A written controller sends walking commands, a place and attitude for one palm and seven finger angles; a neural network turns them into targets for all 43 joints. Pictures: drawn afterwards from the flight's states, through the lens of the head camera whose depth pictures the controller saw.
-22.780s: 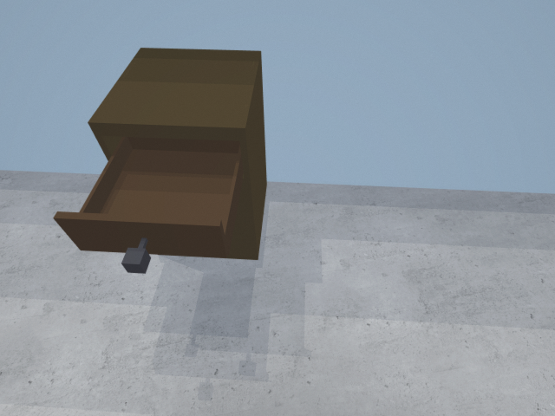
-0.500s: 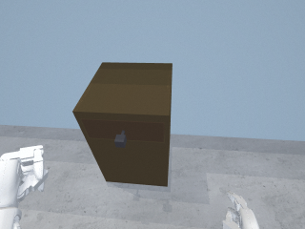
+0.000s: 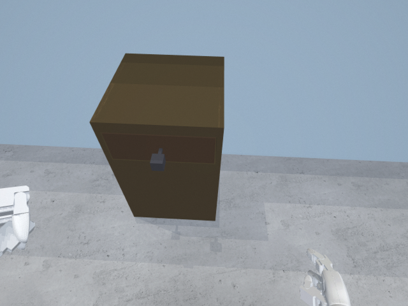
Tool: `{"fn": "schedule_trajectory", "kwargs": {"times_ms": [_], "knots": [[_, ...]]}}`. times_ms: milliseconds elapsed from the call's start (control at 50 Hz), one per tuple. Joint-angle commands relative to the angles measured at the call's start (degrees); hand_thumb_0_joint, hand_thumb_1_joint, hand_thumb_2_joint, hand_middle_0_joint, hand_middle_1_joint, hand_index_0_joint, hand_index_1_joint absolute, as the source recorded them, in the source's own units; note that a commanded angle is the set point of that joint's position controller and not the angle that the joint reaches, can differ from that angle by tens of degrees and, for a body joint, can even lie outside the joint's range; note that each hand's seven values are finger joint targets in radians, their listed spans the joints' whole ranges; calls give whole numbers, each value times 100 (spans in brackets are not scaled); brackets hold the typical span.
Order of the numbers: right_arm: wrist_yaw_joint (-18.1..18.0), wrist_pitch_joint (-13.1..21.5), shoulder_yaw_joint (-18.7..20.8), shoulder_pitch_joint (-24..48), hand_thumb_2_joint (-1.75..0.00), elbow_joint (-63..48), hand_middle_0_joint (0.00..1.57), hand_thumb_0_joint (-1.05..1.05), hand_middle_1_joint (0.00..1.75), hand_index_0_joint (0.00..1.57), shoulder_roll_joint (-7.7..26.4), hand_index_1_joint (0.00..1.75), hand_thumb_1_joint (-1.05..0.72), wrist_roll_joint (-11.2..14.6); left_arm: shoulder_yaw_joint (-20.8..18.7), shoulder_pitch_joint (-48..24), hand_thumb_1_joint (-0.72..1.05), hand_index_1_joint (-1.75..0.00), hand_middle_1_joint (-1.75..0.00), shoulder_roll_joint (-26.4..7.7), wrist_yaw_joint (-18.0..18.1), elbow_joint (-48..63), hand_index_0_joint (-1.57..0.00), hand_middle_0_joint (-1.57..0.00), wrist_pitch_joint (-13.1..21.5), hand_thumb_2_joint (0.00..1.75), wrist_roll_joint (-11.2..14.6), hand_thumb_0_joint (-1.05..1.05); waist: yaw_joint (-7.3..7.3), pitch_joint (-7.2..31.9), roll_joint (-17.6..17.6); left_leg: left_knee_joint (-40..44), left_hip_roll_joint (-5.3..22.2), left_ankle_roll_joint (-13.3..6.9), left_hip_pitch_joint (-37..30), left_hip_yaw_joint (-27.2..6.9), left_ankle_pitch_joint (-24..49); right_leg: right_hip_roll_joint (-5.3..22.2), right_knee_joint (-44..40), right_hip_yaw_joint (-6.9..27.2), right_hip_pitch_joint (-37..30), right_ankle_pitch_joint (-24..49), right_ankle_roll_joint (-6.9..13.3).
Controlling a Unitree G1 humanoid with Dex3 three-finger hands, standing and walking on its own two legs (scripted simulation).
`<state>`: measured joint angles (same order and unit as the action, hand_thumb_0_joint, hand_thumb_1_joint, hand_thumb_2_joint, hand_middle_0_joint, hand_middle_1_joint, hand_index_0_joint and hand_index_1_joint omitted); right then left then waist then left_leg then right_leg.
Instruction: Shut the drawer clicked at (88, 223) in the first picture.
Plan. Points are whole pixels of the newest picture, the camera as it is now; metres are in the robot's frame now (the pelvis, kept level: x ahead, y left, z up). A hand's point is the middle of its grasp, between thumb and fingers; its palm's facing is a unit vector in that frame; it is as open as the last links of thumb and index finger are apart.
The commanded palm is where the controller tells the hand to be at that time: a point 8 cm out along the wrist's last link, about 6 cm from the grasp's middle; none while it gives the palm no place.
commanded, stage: step back with the hand held close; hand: left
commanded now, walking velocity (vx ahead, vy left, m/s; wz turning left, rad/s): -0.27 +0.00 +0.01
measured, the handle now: (159, 157) +0.60 +0.20 -0.20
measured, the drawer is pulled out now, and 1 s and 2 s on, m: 0.00 0.00 0.00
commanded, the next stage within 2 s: stop stepping back and stand still in 0.90 s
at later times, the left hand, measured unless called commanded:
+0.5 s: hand out of the picture +0.13 +0.26 +0.16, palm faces +0.39 -0.76 -0.53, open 3.2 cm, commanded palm +0.06 +0.29 +0.18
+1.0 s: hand out of the picture +0.06 +0.26 +0.17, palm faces +0.36 -0.83 -0.43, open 3.3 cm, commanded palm -0.01 +0.29 +0.18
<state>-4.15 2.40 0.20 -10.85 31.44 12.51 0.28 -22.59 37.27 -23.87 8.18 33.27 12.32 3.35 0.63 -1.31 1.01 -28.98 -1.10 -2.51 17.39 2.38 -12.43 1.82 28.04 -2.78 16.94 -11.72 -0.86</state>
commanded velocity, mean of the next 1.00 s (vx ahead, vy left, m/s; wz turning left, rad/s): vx -0.36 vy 0.00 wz -0.04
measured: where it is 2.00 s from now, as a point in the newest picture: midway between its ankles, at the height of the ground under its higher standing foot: outside the picture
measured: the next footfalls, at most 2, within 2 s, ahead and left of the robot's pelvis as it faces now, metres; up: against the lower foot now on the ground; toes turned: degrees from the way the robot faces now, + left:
right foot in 0.42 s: +0.00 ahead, -0.12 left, +0.00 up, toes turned +6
left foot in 0.80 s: -0.01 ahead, +0.10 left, +0.00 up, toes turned +1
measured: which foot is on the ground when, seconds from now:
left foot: down 0.00-0.68, up 0.70-0.78, down 0.80-1.00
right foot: down 0.00-0.32, up 0.34-0.40, down 0.42-0.82, up 0.84-1.00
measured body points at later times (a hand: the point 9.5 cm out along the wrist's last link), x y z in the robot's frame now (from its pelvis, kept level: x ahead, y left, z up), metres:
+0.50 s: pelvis -0.06 +0.00 -0.01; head -0.02 +0.02 +0.44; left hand +0.11 +0.29 +0.19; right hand +0.12 -0.23 -0.09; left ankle +0.03 +0.09 -0.74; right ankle -0.04 -0.13 -0.74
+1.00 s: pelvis -0.14 +0.01 +0.00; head -0.10 +0.05 +0.45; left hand +0.03 +0.30 +0.19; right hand +0.04 -0.21 -0.07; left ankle -0.05 +0.10 -0.74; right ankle -0.19 -0.13 -0.68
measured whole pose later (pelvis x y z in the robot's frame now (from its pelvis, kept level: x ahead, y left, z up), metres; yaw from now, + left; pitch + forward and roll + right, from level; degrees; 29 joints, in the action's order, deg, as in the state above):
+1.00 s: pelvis -0.14 +0.01 +0.00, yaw +0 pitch +4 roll -4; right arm -2.0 8.9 -0.3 -10.1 34.7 8.9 -1.8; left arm -24.1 34.1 -24.0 8.4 35.8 17.1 2.6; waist 0.3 -1.3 -1.6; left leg -28.0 1.7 -2.5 26.5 -0.5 -5.5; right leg -4.1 52.9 1.7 24.3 -27.2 -0.7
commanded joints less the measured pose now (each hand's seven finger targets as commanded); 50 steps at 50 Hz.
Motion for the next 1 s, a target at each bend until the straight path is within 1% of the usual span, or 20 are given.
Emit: {"fn": "schedule_trajectory", "kwargs": {"times_ms": [0, 40, 120, 200, 300, 400, 420, 500, 580, 620, 660, 700, 740, 760, 800, 820, 840, 860, 920, 980], "knots": [[-37, 370, 310, 477, -90, -845, 20, 0, 30, 20, 749, 30, -90, 7, -470, -40, 90, -160, -160, -521, 106, 606, -140, -140, 316, 90, -14, 0, -86, 373, 311, 1140, 791, -152, 1452, -885, -971, 30, 171, 478, -1214, 362, 77], [-19, 406, 304, 473, -90, -871, 20, 0, 30, 20, 757, 30, -90, 26, -428, -162, 90, -160, -160, -514, 120, 646, -140, -140, 357, 90, -67, 0, -110, 278, 84, 1056, 732, -195, 1754, -903, -1683, 73, -21, 634, -1166, -142, 77], [-4, 475, 307, 407, -90, -864, 20, 0, 30, 20, 744, 30, -90, -24, -444, -386, 90, -160, -160, -674, 177, 1040, -140, -140, 435, 90, -117, 0, -145, 289, -335, 368, 406, -89, 1164, -752, -1677, 351, -899, 1014, -250, -1304, 249], [-19, 523, 279, 364, -90, -840, 20, 0, 30, 20, 773, 30, -90, -64, -455, -474, 90, -160, -160, -793, 272, 1473, -140, -140, 502, 90, -95, 0, -195, 418, -5, 207, 346, -8, 546, -803, -1412, 392, -1027, 882, 368, -1529, 331], [-64, 570, 276, 470, -90, -938, 20, 0, 30, 20, 771, 30, -90, -23, -711, -219, 90, -160, -160, -786, 283, 1330, -140, -140, 575, 90, -205, 0, -88, 580, 1198, 1854, 1257, -391, 2669, -1786, -2550, -449, 1114, 325, -1796, -190, -1], [-33, 724, 382, 503, -90, -912, 20, 0, 30, 20, 793, 30, -90, -41, -1028, -18, 90, -160, -160, -945, 151, 1072, -140, -140, 734, 90, -261, 0, -85, 554, 757, 1391, 1182, -512, 3038, -1608, -2331, -504, 1147, 663, -2068, 398, 24], [-17, 729, 340, 348, -90, -811, 20, 0, 30, 20, 740, 30, -90, -36, -907, 26, 90, -160, -160, -861, 122, 1187, -140, -140, 787, 90, -172, 0, -144, 586, 382, 1062, 974, -403, 2388, -1465, -1380, -412, 783, 722, -1647, 953, 101], [37, 796, 389, 344, -90, -584, 20, 0, 30, 20, 800, 30, -90, -61, -791, -27, 90, -160, -160, -892, 58, 1478, -140, -140, 870, 90, -30, 0, -145, 1448, 167, 341, 805, -191, 601, -1041, 784, -204, 518, 817, -836, 1453, 120], [27, 737, 412, 507, -90, -674, 20, 0, 30, 20, 779, 30, -90, -48, -1010, 52, 90, -160, -160, -1082, 56, 1531, -140, -140, 912, 90, -32, 0, -167, 1278, 139, 273, 699, -205, 1093, -911, -764, -51, 216, 1142, -729, 609, 178], [28, 695, 425, 489, -90, -689, 20, 0, 30, 20, 715, 30, -90, -39, -1101, 53, 90, -160, -160, -1159, 82, 1490, -140, -140, 920, 90, -32, 0, -214, 1035, -38, -246, 409, -50, 1063, -781, -1329, 357, -378, 1695, -150, -58, 447], [61, 588, 472, 426, -90, -552, 20, 0, 30, 20, 640, 30, -90, -22, -945, -127, 90, -160, -160, -1116, 157, 1351, -140, -140, 933, 90, 3, 0, -250, 752, -618, -1673, -4, 274, 249, -540, -1021, 1186, -1418, 2366, 1217, -1315, 933], [93, 487, 483, 424, -90, -460, 20, 0, 30, 20, 579, 30, -90, -79, -874, -240, 90, -160, -160, -999, 238, 1183, -140, -140, 883, 90, -2, 0, -270, 745, -713, -2136, -23, 287, -73, -582, -770, 1451, -1522, 2201, 1494, -744, 1105], [82, 439, 414, 498, -90, -482, 20, 0, 30, 20, 516, 30, -90, -39, -799, -210, 90, -160, -160, -925, 232, 960, -140, -140, 867, 90, -38, 0, -295, 446, -641, -713, 188, 158, -133, -738, -457, 892, -956, 1450, 1331, -67, 726], [43, 445, 377, 587, -90, -484, 20, 0, 30, 20, 591, 30, -90, -35, -778, -222, 90, -160, -160, -910, 213, 922, -140, -140, 880, 90, -59, 0, -257, 278, -149, 328, 479, 0, 132, -1071, -314, 292, -371, 999, 1167, -286, 414], [-30, 588, 397, 660, -90, -584, 20, 0, 30, 20, 707, 30, -90, -92, -653, -413, 90, -160, -160, -834, 138, 1140, -140, -140, 920, 90, -144, 0, -200, 383, 1265, 1580, 1817, -506, 1277, -2415, 359, -580, 1961, 433, 76, -678, 78], [-15, 666, 420, 396, -90, -467, 20, 0, 30, 20, 616, 30, -90, -142, -757, -485, 90, -160, -160, -932, 142, 1108, -140, -140, 954, 90, -116, 0, -181, 481, 976, 1456, 1892, -622, 888, -2170, 1142, -586, 2544, 639, 459, -1291, 108], [24, 785, 451, 394, -90, -441, 20, 0, 30, 20, 663, 30, -90, -189, -814, -349, 90, -160, -160, -954, 79, 1016, -140, -140, 1007, 90, -121, 0, -166, 902, 1103, 1729, 2107, -699, 1207, -2260, -106, -568, 3338, 790, 8, -1510, 85], [59, 821, 445, 351, -90, -504, 20, 0, 30, 20, 670, 30, -90, -212, -762, -478, 90, -160, -160, -892, 68, 1341, -140, -140, 992, 90, -93, 0, -168, 839, 1052, 1641, 2088, -809, 1323, -2268, -390, -530, 3569, 871, 107, -1489, 73], [130, 951, 417, 293, -90, -430, 20, 0, 30, 20, 684, 30, -90, -198, -614, -440, 90, -160, -160, -818, 88, 1816, -140, -140, 942, 90, -46, 0, -117, 1021, 698, 1160, 1815, -699, 152, -1562, 947, -404, 2764, 593, 587, -1699, 45], [197, 1016, 333, 286, -90, -318, 20, 0, 30, 20, 659, 30, -90, -207, -590, -266, 90, -160, -160, -843, 66, 2030, -140, -140, 922, 90, 4, 0, -147, 1265, 1058, 1325, 1666, -595, -484, -1501, 690, -492, 1945, 368, 535, -1882, 53]]}}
